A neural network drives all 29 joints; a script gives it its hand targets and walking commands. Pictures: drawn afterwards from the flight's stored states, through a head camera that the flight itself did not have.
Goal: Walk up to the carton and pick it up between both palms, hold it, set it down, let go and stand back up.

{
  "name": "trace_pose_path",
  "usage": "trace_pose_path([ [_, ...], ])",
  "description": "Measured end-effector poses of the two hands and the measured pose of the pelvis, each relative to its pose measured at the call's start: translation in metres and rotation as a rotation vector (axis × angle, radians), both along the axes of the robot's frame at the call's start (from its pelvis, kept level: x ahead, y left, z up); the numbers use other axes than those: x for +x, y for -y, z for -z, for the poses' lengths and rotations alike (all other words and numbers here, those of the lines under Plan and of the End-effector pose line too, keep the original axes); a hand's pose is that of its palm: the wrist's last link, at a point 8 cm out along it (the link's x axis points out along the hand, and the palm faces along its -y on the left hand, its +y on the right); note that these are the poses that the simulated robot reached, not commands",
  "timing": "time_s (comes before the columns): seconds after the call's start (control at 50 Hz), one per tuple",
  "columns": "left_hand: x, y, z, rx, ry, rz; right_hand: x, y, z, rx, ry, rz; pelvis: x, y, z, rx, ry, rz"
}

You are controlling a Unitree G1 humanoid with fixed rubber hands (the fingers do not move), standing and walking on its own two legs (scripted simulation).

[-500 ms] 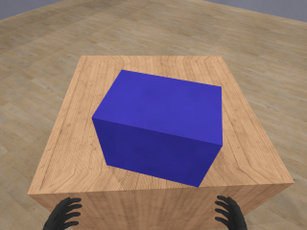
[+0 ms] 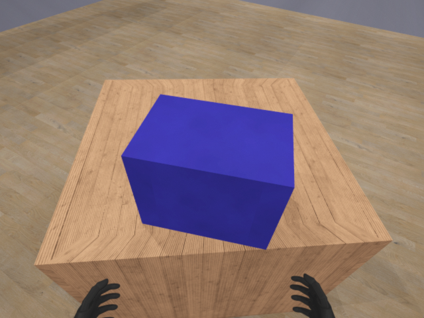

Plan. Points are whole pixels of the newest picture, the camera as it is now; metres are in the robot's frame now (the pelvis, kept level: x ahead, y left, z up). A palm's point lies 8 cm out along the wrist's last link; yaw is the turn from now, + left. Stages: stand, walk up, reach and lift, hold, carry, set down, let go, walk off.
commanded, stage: set down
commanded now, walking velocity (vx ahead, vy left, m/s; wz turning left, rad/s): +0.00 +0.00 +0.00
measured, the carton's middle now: (213, 171) +0.44 +0.00 +0.02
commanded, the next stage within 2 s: let go in 0.68 s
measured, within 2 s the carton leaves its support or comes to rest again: neither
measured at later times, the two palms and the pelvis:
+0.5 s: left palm (97, 316) +0.17 +0.21 -0.08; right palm (327, 315) +0.17 -0.23 -0.09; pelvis +0.03 -0.01 +0.00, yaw +0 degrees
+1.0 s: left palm (103, 313) +0.17 +0.20 -0.09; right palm (329, 313) +0.17 -0.24 -0.09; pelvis +0.02 -0.01 +0.00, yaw +0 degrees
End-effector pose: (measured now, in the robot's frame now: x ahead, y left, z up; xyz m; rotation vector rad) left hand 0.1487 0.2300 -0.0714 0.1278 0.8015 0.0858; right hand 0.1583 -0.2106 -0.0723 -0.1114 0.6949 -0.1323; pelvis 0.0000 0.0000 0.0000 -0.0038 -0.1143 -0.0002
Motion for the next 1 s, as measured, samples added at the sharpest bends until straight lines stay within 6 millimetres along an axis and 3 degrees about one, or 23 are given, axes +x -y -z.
trace_pose_path([
  [0.22,0.002,-0.001,0.006,0.02,-0.041,-0.053,0.008,-0.002,0.014,-0.006,-0.045,-0.065,0.006,0.001,0.0,0.005,-0.025,-0.001],
  [0.54,0.018,0.018,0.009,-0.001,-0.045,-0.02,0.01,0.019,0.015,-0.039,-0.049,-0.048,0.027,0.007,-0.001,-0.003,-0.03,-0.001],
  [0.78,0.027,0.021,0.011,0.032,-0.073,-0.007,0.009,0.022,0.024,-0.028,-0.086,-0.079,0.027,0.01,-0.001,0.002,-0.036,0.005],
  [1.0,0.022,0.025,0.014,0.013,-0.07,-0.015,0.016,0.027,0.021,-0.045,-0.063,-0.084,0.024,0.012,-0.001,-0.001,-0.046,0.003],
])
